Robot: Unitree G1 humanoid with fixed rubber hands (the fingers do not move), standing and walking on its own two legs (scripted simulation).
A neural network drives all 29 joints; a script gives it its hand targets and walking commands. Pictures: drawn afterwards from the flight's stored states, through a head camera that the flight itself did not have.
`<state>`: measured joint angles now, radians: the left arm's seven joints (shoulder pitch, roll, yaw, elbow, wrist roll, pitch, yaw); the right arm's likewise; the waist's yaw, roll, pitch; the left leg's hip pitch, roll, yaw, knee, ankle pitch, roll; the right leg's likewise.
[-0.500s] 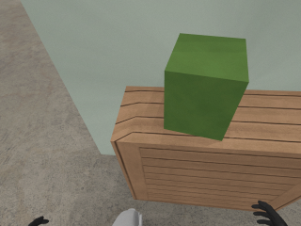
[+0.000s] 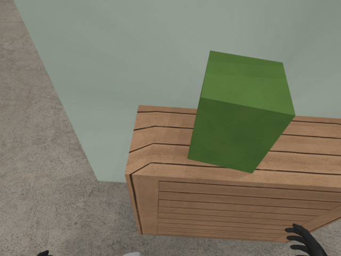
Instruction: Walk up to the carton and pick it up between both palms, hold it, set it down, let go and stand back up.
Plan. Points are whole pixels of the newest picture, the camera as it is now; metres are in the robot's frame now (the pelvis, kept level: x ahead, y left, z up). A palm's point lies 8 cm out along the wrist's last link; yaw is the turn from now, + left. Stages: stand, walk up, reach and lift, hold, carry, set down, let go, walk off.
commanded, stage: walk up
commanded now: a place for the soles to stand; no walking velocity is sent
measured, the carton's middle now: (231, 113) +0.49 -0.17 +0.05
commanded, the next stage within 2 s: none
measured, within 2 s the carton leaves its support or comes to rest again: neither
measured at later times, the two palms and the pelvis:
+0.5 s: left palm out of the picture +0.12 +0.30 -0.06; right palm out of the picture +0.15 -0.33 -0.06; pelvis +0.01 -0.02 +0.00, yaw +0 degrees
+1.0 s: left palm out of the picture +0.12 +0.30 -0.06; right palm out of the picture +0.15 -0.33 -0.06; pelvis +0.01 -0.02 +0.00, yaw +0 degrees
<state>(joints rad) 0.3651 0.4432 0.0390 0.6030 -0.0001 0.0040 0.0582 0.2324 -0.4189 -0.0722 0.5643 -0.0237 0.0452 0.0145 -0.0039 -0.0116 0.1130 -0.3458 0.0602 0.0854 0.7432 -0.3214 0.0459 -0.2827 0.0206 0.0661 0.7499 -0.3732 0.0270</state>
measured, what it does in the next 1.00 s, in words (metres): steps on the spot: right foot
